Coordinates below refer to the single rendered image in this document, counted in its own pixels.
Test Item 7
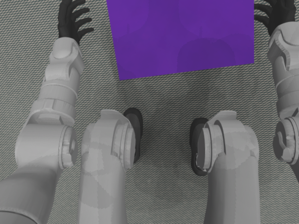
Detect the left robot hand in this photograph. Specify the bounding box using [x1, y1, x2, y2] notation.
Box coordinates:
[57, 0, 94, 45]

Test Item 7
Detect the robot right foot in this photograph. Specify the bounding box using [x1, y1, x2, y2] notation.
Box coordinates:
[189, 117, 209, 176]

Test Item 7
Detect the robot right forearm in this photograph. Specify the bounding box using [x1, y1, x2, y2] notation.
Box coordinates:
[267, 21, 299, 119]

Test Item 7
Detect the robot left forearm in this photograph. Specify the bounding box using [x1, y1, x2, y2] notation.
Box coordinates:
[14, 37, 85, 165]

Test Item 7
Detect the carton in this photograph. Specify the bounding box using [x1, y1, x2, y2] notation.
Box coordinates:
[106, 0, 254, 80]

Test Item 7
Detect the right robot hand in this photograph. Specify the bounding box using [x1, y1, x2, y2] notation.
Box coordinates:
[254, 0, 296, 36]

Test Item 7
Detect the robot right upper arm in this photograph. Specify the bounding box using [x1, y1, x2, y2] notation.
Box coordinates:
[272, 117, 299, 183]

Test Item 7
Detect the robot left upper arm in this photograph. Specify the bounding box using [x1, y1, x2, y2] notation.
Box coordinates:
[0, 124, 78, 224]

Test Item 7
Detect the right robot thigh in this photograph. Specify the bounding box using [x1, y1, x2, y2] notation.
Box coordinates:
[199, 120, 261, 224]

